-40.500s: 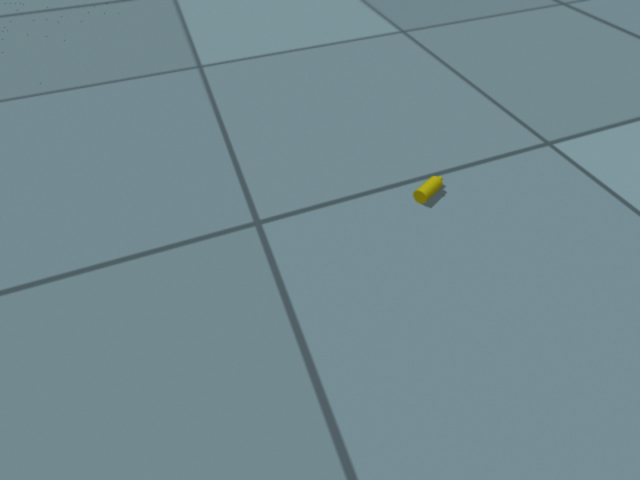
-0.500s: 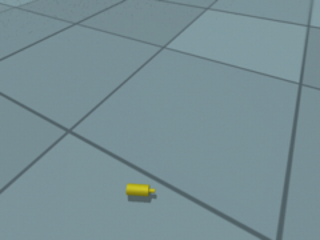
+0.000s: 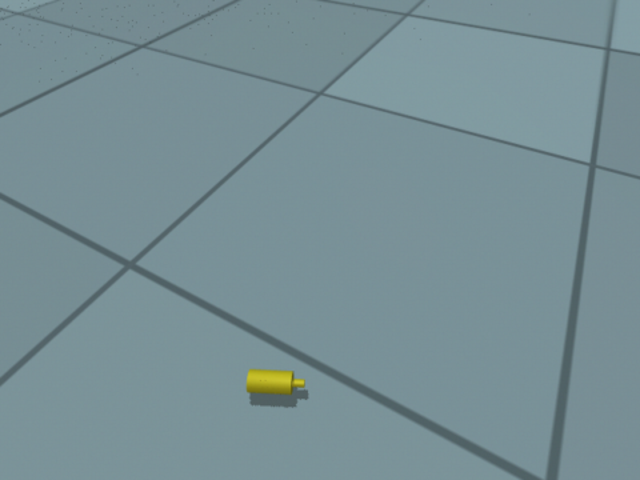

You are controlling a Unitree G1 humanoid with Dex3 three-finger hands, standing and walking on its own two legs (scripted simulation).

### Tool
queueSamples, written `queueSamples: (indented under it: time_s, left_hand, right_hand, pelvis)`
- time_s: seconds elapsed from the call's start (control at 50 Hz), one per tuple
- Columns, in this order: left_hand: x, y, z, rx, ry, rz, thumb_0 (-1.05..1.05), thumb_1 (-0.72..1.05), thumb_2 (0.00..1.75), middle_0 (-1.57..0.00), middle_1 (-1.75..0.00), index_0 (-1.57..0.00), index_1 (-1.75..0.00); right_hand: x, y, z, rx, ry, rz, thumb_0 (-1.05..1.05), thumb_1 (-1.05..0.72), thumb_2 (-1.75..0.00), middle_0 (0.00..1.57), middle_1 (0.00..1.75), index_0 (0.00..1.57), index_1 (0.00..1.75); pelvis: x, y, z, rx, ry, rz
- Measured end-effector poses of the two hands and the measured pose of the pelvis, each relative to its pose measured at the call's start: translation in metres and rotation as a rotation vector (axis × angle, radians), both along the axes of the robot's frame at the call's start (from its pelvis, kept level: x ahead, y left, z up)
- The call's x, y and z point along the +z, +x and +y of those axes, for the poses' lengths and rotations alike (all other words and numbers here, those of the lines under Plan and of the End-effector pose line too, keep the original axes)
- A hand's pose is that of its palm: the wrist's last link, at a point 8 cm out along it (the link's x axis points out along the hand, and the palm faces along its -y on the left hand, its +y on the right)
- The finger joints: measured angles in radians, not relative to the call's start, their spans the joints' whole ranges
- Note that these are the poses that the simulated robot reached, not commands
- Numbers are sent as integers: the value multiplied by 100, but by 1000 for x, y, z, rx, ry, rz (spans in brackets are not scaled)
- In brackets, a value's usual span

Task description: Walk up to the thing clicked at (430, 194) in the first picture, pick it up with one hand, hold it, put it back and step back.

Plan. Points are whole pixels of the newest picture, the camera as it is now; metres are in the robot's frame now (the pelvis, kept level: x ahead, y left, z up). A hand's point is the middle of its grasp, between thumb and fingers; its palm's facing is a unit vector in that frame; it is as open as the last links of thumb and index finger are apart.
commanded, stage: stand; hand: left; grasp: from above
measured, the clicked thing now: (276, 382) +0.52 +0.18 -0.75
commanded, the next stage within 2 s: step back in 0.92 s
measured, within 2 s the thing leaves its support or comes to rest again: neither
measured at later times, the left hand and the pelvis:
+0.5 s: hand out of the picture +0.08 +0.24 -0.16, palm faces +0.00 -0.94 -0.34, open 7.4 cm; pelvis +0.01 +0.00 +0.00, yaw +0 degrees
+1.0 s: hand out of the picture +0.09 +0.25 -0.16, palm faces +0.01 -0.94 -0.35, open 7.4 cm; pelvis +0.01 -0.01 +0.00, yaw +0 degrees
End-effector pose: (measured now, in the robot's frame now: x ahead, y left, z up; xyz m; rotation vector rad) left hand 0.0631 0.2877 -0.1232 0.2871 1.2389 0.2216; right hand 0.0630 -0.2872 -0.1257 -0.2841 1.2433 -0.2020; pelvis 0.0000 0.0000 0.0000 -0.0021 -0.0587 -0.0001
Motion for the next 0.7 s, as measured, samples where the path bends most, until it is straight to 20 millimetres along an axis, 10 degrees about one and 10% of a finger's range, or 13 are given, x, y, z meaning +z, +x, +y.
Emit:
queueSamples:
  time_s: [0.7]
  left_hand:
    - [2,14,-2,-5,8,14,0,91,90,-21,-30,-20,-30]
  right_hand:
    - [1,15,-10,5,-3,13,1,-91,-90,20,30,21,30]
  pelvis:
    - [1,14,-7,-2,3,20]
